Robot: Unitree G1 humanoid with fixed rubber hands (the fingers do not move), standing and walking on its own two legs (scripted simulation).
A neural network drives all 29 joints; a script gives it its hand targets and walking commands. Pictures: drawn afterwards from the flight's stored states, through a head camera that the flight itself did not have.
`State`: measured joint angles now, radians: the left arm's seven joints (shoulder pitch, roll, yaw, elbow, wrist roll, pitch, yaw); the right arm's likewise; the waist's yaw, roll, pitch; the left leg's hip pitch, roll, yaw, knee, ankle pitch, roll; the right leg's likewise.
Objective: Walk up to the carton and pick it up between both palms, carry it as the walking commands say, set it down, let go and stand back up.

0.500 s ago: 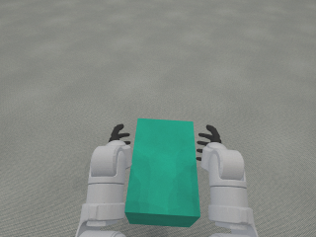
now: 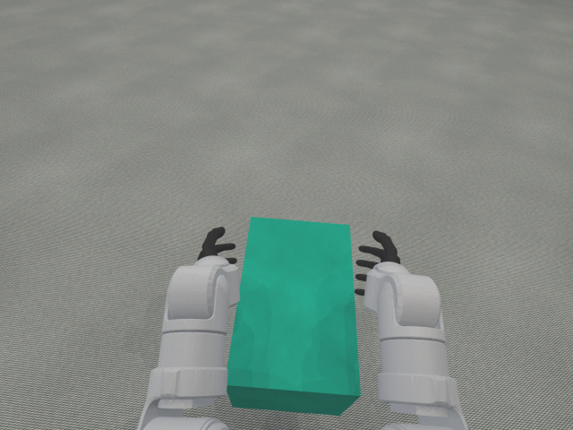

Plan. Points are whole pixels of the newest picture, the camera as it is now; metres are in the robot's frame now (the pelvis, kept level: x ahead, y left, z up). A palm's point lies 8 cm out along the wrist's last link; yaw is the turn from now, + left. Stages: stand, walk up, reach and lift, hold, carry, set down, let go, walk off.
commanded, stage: carry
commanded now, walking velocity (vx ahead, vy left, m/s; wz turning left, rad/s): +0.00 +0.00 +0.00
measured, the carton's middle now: (293, 312) +0.32 +0.00 -0.02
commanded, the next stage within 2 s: none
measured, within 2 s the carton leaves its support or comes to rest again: neither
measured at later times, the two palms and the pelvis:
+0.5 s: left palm (222, 238) +0.37 +0.11 +0.10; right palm (389, 253) +0.35 -0.13 +0.10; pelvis +0.05 +0.01 +0.02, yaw -3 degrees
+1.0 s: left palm (218, 228) +0.38 +0.11 +0.11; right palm (385, 239) +0.37 -0.12 +0.11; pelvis +0.06 +0.01 +0.02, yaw -3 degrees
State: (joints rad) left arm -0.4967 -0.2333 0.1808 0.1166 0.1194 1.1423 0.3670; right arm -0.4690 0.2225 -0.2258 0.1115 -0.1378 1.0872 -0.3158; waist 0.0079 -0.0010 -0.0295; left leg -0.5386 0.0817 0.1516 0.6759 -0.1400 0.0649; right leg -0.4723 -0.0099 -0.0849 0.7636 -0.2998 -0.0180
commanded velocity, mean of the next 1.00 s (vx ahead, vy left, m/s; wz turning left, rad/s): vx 0.06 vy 0.00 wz -0.07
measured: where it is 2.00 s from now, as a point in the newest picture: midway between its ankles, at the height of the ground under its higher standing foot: outside the picture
